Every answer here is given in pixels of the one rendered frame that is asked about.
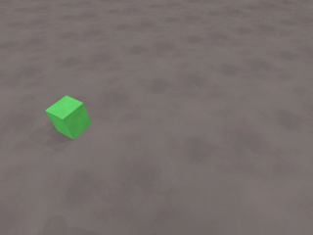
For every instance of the carton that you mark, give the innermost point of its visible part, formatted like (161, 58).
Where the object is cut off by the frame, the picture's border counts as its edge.
(69, 117)

